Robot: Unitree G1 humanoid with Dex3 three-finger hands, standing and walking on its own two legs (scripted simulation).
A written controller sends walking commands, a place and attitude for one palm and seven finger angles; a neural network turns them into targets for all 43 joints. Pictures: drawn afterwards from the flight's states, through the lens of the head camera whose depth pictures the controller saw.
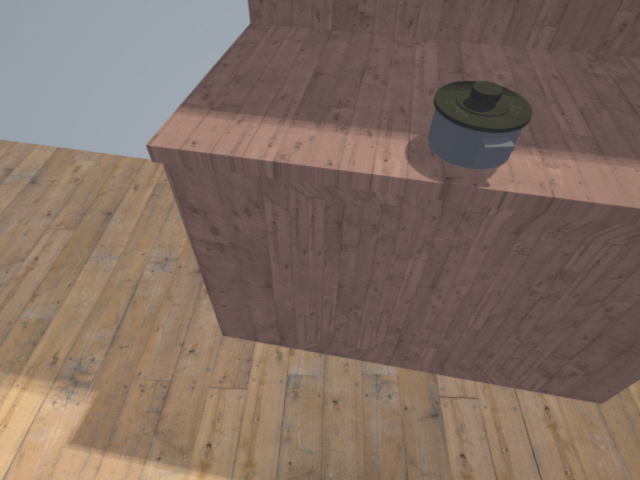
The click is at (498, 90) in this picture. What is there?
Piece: lid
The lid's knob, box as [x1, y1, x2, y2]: [470, 81, 502, 103]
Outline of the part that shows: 473,84 470,92 470,95 473,99 484,103 493,103 498,101 502,91 502,88 499,85 487,81 479,81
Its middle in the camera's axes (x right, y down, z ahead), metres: +0.29 -0.26 +0.68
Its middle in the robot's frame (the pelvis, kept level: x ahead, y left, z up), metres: +0.71 -0.25 +0.15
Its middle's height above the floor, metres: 0.93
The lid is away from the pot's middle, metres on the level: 0.00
